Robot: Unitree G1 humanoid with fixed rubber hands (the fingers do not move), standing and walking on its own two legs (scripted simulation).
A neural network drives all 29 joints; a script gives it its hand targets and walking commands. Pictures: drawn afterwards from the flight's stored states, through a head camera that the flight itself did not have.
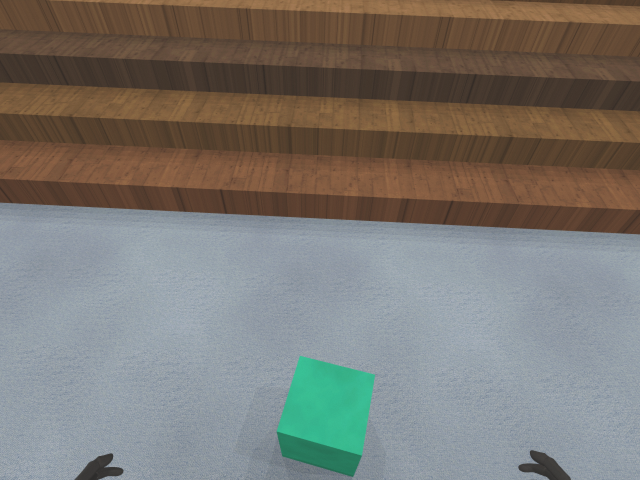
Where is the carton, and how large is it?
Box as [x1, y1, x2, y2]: [277, 356, 374, 476]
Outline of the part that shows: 300,356 277,429 282,455 352,476 361,456 374,374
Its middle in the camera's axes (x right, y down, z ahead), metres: +0.01 +0.49 +1.07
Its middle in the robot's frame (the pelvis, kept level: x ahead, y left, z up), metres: +0.39 -0.02 -0.65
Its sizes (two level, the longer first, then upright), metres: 0.210 0.200 0.250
